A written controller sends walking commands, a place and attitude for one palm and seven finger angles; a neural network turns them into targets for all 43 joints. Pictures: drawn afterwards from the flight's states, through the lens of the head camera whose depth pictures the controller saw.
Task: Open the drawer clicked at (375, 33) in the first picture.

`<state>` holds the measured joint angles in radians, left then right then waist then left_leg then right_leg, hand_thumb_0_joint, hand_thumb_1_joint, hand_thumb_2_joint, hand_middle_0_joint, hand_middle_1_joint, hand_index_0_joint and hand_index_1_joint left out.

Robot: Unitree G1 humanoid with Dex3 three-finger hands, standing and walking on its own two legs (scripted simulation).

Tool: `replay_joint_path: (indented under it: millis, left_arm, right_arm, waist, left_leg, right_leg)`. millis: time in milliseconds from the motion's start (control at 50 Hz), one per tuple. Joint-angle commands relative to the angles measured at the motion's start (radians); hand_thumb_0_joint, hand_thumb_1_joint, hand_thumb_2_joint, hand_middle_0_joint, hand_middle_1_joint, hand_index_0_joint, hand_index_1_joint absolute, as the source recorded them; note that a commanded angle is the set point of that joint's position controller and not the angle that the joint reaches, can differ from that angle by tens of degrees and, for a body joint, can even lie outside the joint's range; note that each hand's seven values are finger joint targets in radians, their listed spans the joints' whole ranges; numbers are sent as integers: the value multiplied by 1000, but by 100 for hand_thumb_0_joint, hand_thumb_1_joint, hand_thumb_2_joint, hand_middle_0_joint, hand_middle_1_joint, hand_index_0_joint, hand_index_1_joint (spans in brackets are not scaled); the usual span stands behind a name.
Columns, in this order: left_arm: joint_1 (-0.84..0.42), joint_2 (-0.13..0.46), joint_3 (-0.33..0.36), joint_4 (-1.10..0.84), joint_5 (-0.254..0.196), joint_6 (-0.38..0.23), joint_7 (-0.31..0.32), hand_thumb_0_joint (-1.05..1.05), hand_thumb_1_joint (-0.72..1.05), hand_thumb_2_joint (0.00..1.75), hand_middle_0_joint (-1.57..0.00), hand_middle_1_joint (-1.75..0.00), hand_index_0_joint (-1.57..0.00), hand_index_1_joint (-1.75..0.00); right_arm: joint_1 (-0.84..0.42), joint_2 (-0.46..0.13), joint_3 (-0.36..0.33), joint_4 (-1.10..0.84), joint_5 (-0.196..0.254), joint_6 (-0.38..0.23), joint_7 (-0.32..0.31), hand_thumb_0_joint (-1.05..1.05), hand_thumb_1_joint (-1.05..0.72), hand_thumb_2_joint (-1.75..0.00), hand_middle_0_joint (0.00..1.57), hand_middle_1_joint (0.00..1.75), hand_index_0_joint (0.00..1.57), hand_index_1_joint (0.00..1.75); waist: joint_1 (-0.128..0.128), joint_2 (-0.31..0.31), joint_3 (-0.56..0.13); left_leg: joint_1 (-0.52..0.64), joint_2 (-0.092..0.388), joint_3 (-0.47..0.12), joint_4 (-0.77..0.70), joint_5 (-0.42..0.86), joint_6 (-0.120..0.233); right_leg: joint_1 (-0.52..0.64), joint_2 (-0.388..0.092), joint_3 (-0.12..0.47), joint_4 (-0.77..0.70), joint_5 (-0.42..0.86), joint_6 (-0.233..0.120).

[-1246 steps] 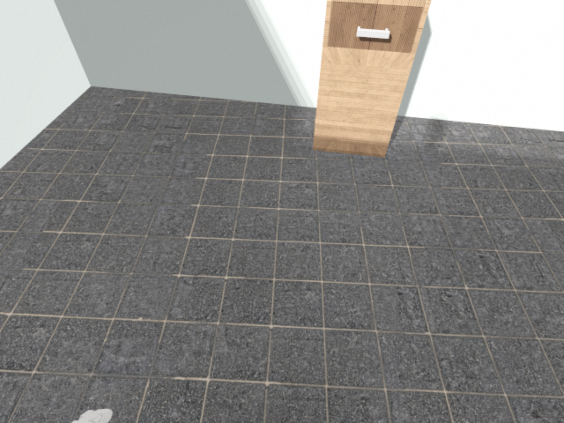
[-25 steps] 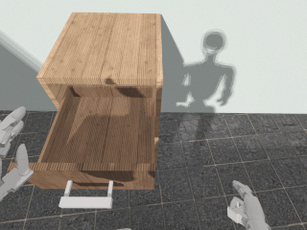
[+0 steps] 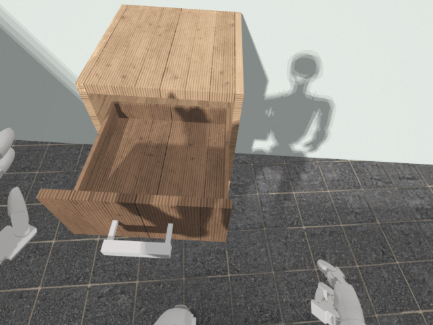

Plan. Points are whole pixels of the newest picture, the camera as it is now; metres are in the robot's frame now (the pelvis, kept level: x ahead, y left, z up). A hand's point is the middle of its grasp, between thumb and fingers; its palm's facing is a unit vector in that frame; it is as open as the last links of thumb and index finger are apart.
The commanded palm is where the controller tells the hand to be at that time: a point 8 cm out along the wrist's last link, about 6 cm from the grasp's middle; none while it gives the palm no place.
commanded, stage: step back with the hand held close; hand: left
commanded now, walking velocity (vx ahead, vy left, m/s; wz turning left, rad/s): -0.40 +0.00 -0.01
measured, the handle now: (139, 238) +0.28 +0.18 -0.07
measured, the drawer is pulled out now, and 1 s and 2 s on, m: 0.30 0.30 0.30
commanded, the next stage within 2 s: stop stepping back and stand still in 0.58 s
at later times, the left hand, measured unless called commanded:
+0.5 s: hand (42, 258) +0.17 +0.21 +0.17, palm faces +0.27 -0.83 -0.48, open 7.4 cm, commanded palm +0.10 +0.26 +0.19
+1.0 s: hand out of the picture +0.04 +0.17 +0.17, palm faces +0.30 -0.82 -0.49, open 7.4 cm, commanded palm -0.03 +0.22 +0.19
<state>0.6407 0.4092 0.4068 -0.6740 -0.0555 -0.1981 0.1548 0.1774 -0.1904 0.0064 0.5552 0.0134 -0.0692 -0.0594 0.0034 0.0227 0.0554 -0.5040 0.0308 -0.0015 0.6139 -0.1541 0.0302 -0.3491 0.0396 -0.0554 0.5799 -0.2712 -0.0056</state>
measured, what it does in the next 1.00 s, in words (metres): walks backwards: left foot, then right foot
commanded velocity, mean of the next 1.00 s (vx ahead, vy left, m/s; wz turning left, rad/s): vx -0.20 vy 0.03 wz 0.01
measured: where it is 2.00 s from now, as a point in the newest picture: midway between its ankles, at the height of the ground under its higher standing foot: outside the picture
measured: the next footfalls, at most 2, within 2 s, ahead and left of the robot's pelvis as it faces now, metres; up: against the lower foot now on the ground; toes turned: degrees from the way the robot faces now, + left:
left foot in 0.34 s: +0.05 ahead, +0.11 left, +0.00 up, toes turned +0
right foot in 0.60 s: -0.09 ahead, -0.14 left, +0.00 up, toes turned -1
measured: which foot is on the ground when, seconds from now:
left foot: down 0.00-0.18, up 0.20-0.32, down 0.34-0.66, up 0.68-0.90, down 0.92-1.00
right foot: down 0.00-0.34, up 0.36-0.58, down 0.60-1.00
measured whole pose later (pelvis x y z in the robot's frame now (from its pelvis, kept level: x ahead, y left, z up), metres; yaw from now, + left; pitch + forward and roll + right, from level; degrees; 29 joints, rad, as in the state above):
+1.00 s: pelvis -0.16 -0.06 +0.01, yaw +1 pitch +1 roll +1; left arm 0.69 0.42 0.36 -0.66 -0.04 -0.17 0.17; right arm 0.21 -0.24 -0.05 0.57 0.02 -0.06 -0.05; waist -0.03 -0.05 0.07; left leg -0.19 0.01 0.02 0.47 -0.30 -0.01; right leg -0.31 -0.01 -0.09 0.54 -0.24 -0.05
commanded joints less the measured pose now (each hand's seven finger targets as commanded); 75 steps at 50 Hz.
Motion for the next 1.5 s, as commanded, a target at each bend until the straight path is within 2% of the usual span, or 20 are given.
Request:
replay_joint_path:
  millis: [0,100,160,180,240,280,320,360,420,600,640,680,840,960,1040,1120,1300,1440,1460,1480]
  left_arm:
    - [5,137,119,-215,-1,-79,9,0,90,90,-20,-30,-20,-30]
    - [23,150,139,-231,-7,-93,5,0,90,90,-20,-30,-20,-30]
    - [1,173,138,-213,-7,-89,24,0,90,90,-20,-30,-20,-30]
    - [10,151,116,-185,-3,-76,32,0,90,90,-20,-30,-20,-30]
    - [13,153,127,-153,12,-62,35,0,90,90,-20,-30,-20,-30]
    - [19,156,123,-167,10,-57,33,0,90,90,-20,-30,-20,-30]
    - [1,174,125,-248,7,-81,14,0,90,90,-20,-30,-20,-30]
    - [69,165,142,-240,-9,-68,4,0,90,90,-20,-30,-20,-30]
    - [58,115,90,-303,-2,-67,6,0,90,90,-20,-30,-20,-30]
    - [48,163,144,-227,-14,-93,-33,0,90,90,-20,-30,-20,-30]
    - [54,159,117,-188,-16,-95,-38,0,90,90,-20,-30,-20,-30]
    - [153,159,149,-105,-21,-59,-8,0,90,90,-20,-30,-20,-30]
    - [71,142,77,-182,16,-37,52,0,90,90,-20,-30,-20,-30]
    - [82,182,124,-248,15,-56,39,0,90,90,-20,-30,-20,-30]
    - [54,130,82,-129,10,-59,35,0,90,90,-20,-30,-20,-30]
    - [-33,107,35,-94,24,-52,31,0,90,90,-20,-30,-20,-30]
    - [-23,127,63,-118,35,-41,34,0,90,90,-20,-30,-20,-30]
    - [4,118,47,-86,13,-53,32,0,90,90,-20,-30,-20,-30]
    - [-171,-47,-310,741,96,93,-96,0,90,90,-20,-30,-20,-30]
    - [-153,-100,-267,757,106,173,-120,0,90,90,-20,-30,-20,-30]
  right_arm:
    - [-94,-145,-57,-166,4,-75,-5,0,-90,-90,20,30,20,30]
    - [-78,-139,-67,-155,4,-81,7,0,-90,-90,20,30,20,30]
    - [-53,-127,-88,-97,0,-59,13,0,-90,-90,20,30,20,30]
    - [-75,-96,-78,-85,-9,-46,16,0,-90,-90,20,30,20,30]
    - [-119,-72,-48,-93,-13,-20,-1,0,-90,-90,20,30,20,30]
    - [-111,-95,-59,-84,-10,-7,-12,0,-90,-90,20,30,20,30]
    - [-110,-123,-86,-117,-1,-32,4,0,-90,-90,20,30,20,30]
    - [-105,-112,-86,-110,-33,-59,12,0,-90,-90,20,30,20,30]
    - [-63,-119,-90,-74,-26,-75,32,0,-90,-90,20,30,20,30]
    - [-119,-128,-69,-98,-15,-69,38,0,-90,-90,20,30,20,30]
    - [-97,-123,-98,-124,21,-58,38,0,-90,-90,20,30,20,30]
    - [-127,-83,-85,-131,22,-25,19,0,-90,-90,20,30,20,30]
    - [-79,-112,-51,-147,1,-27,-7,0,-90,-90,20,30,20,30]
    - [-66,-121,-65,-145,12,-55,15,0,-90,-90,20,30,20,30]
    - [-51,-141,-68,-131,16,-61,14,0,-90,-90,20,30,20,30]
    - [-28,-143,-64,-116,3,-58,10,0,-90,-90,20,30,20,30]
    - [-55,-119,-36,-112,-11,-64,8,0,-90,-90,20,30,20,30]
    - [-30,-115,-49,-105,-2,-45,21,0,-90,-90,20,30,20,30]
    - [-25,-150,-89,151,-24,-98,104,0,-90,-90,20,30,20,30]
    - [121,-107,-73,160,-27,-22,95,0,-90,-90,20,30,20,30]
  waist:
    - [-5,156,-147]
    - [-8,52,-167]
    - [-24,-166,-190]
    - [-23,-207,-202]
    - [-26,-140,-126]
    - [-33,-45,-140]
    - [-9,147,-237]
    - [4,317,-260]
    - [1,182,-268]
    - [3,109,-250]
    - [-21,-250,-286]
    - [-23,-213,-254]
    - [-37,-138,-156]
    - [-16,209,-146]
    - [-24,1,-54]
    - [-47,-105,-15]
    - [-20,97,-43]
    - [-37,-134,-66]
    - [-74,-130,-41]
    - [-77,-107,-81]
  left_leg:
    - [-145,191,-215,-304,-426,55]
    - [-116,121,-127,-144,-390,24]
    - [153,-45,-11,341,-255,-60]
    - [130,-44,-34,425,-278,-58]
    - [88,-20,-40,121,-278,-48]
    - [155,36,-55,-222,89,-23]
    - [237,264,-196,-208,546,58]
    - [193,319,-252,-243,551,115]
    - [353,274,-172,-153,716,101]
    - [238,167,-79,-60,257,9]
    - [185,-25,45,233,-148,-63]
    - [-4,-44,-80,497,-379,-62]
    - [223,-20,4,-174,-157,-2]
    - [264,131,-93,-244,146,38]
    - [77,50,-56,-219,-348,34]
    - [146,-16,-20,-84,-327,35]
    - [67,121,-182,-297,-291,78]
    - [132,-24,-18,29,-219,-2]
    - [158,65,-30,136,-203,-19]
    - [250,40,-44,64,-170,-17]
  right_leg:
    - [220,-20,51,77,-57,10]
    - [145,-89,140,-30,-61,-20]
    - [-159,-374,428,-318,-68,-167]
    - [-106,-399,370,-299,68,-187]
    - [17,-284,195,-177,365,-117]
    - [90,-172,97,-28,410,-30]
    - [60,-66,63,167,36,16]
    - [-1,-30,75,356,-264,22]
    - [-70,-23,57,266,-176,25]
    - [178,-43,5,-223,222,34]
    - [120,-268,195,-233,580,-47]
    - [147,-396,296,-193,684,-157]
    - [239,-300,213,-180,369,-75]
    - [211,-95,27,-48,118,10]
    - [221,-107,135,-197,-175,-2]
    - [56,-184,276,-310,-381,-64]
    - [215,-29,32,-50,-27,2]
    - [153,-277,386,-382,-227,-104]
    - [-3,-333,198,-199,24,-134]
    - [-69,-259,147,-123,85,-117]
